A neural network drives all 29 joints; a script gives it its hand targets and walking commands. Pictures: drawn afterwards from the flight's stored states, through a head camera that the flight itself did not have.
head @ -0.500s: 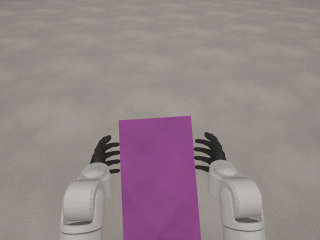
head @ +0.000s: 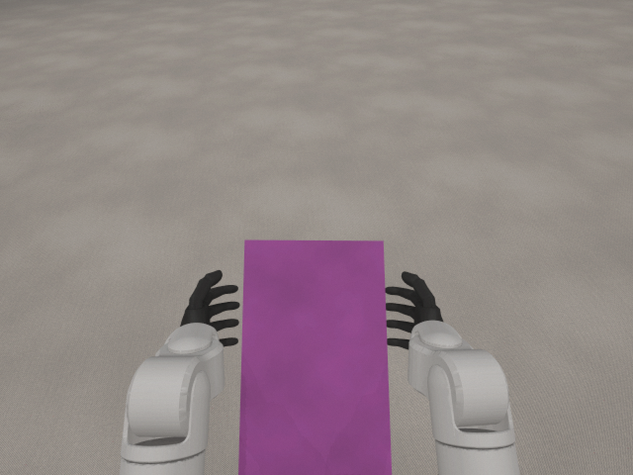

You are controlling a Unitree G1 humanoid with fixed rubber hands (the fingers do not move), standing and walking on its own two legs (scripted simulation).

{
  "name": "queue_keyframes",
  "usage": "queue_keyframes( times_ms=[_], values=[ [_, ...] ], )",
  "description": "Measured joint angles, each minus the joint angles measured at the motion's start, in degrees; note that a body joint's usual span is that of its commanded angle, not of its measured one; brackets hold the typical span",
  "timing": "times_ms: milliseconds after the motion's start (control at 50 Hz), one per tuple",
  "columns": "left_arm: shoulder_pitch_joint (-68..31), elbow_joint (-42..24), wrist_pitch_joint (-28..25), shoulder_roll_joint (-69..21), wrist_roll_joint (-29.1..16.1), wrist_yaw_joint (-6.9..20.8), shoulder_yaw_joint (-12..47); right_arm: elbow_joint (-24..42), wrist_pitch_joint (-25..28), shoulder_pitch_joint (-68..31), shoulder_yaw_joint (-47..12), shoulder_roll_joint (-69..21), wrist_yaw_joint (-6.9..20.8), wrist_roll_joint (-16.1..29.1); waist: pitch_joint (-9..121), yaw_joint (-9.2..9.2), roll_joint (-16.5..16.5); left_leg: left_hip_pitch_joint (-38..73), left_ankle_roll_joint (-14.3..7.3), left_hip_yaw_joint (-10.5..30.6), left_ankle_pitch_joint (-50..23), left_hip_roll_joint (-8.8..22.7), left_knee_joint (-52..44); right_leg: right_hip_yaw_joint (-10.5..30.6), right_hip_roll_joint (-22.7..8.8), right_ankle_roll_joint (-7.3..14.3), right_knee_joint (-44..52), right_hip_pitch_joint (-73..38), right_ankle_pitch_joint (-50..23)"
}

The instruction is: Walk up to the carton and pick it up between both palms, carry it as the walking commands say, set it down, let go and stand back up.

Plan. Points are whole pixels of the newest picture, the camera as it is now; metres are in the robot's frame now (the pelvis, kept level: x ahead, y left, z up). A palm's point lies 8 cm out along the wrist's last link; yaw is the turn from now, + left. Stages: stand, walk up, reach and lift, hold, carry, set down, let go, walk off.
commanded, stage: carry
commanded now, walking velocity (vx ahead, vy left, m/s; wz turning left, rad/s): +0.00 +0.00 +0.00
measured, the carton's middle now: (309, 346) +0.33 +0.01 -0.02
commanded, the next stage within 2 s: hold in 0.60 s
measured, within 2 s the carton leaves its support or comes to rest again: neither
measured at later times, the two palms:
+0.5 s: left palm (205, 344) +0.26 +0.12 +0.11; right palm (434, 332) +0.27 -0.13 +0.11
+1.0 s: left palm (201, 355) +0.27 +0.14 +0.08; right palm (420, 331) +0.29 -0.13 +0.08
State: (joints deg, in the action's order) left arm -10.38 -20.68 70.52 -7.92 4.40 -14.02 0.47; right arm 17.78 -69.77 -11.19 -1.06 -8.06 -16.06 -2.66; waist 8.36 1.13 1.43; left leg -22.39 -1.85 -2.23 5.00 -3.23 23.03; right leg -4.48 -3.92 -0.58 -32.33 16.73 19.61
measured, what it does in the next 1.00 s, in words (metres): stands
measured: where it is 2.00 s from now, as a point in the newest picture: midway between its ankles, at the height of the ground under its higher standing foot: outside the picture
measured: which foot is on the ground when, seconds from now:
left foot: down 0.00-1.00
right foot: down 0.00-1.00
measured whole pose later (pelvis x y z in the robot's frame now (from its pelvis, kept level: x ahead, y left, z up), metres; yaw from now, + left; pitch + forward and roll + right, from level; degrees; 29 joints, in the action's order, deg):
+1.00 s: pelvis +0.00 -0.02 +0.01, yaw +2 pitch +2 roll +0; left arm -7.0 1.8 42.8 -7.5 7.8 -5.4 -3.8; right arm -8.1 -41.2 -9.9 2.2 -7.8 -5.7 -8.8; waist 10.9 1.1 -1.2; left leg -19.8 0.0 3.8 5.2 -1.4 23.4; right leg -4.7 1.0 1.7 -25.6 10.2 16.7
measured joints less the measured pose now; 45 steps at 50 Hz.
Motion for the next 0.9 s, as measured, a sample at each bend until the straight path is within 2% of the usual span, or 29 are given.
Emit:
queue_keyframes(
  times_ms=[180,500,660,680,720,740,760,780,820,900],
  values=[
    [0.0,1.5,0.0,0.0,0.0,0.7,-0.5,0.1,-1.1,-0.4,0.0,0.0,-0.3,0.0,2.1,-0.01,0.6,0.0,1.0,0.3,0.9,0.8,1.7,-0.2,0.8,1.4,-1.7,0.0,1.3],
    [0.0,2.8,0.5,0.0,0.0,0.7,-0.8,-0.4,-1.7,-0.4,0.0,0.0,-0.3,0.0,1.5,0.0,-1.9,-0.6,1.0,0.3,1.7,0.9,3.0,-0.2,0.8,1.4,-1.8,0.0,1.5],
    [0.0,2.8,0.5,0.0,0.0,0.7,-0.8,-0.6,-1.7,-0.4,0.0,0.0,-0.2,-0.2,1.4,0.0,-2.0,-0.8,1.0,0.4,1.9,0.9,3.1,-0.2,0.8,1.4,-1.5,0.0,1.5],
    [-0.5,4.8,-1.9,0.0,1.2,2.5,-1.2,-2.7,0.6,-1.0,0.5,-0.1,2.1,-2.7,-0.3,0.02,-1.8,0.2,0.9,0.8,2.1,0.9,3.1,-0.2,1.2,1.5,-0.9,-1.3,1.3],
    [-3.5,16.6,-10.7,-0.5,2.0,5.8,-4.6,-16.0,9.1,-4.7,3.7,-0.8,6.3,-8.4,-3.8,0.02,-1.4,1.9,0.8,2.6,1.7,0.9,3.0,-0.2,2.5,1.9,1.0,-4.0,0.2],
    [-4.2,22.8,-15.0,-0.7,2.5,6.2,-6.0,-22.2,12.9,-5.9,4.4,-1.1,6.8,-10.1,-4.5,-0.01,-1.5,2.0,0.8,3.0,1.5,1.0,2.9,-0.2,2.8,2.0,1.4,-4.2,-0.1],
    [-4.0,27.1,-18.4,-0.7,2.7,6.3,-6.8,-25.4,15.6,-5.8,4.4,-1.1,6.9,-10.7,-5.2,-0.02,-1.9,2.0,0.9,3.1,1.5,1.2,2.8,-0.2,3.0,2.0,1.7,-4.2,-0.4],
    [-3.0,29.0,-20.8,-0.5,2.7,6.5,-6.7,-26.3,17.7,-4.9,4.1,-0.9,7.2,-10.8,-5.9,-0.02,-2.3,2.0,1.0,3.2,1.4,1.3,2.7,-0.2,3.2,2.1,1.9,-4.2,-0.5],
    [0.4,28.9,-24.0,0.1,2.7,7.4,-4.9,-26.3,21.5,-2.2,3.3,-0.3,8.1,-10.2,-6.7,0.0,-2.9,2.1,1.3,3.3,1.1,1.7,2.0,-0.2,3.5,2.2,3.0,-4.3,-1.1],
    [3.5,26.2,-25.5,0.5,2.8,8.0,-3.1,-26.3,26.0,1.1,3.3,0.2,8.8,-7.7,-4.1,0.01,-2.8,2.1,1.6,4.3,0.3,1.8,0.4,-0.2,4.2,2.2,4.8,-4.7,-2.5]
  ],
)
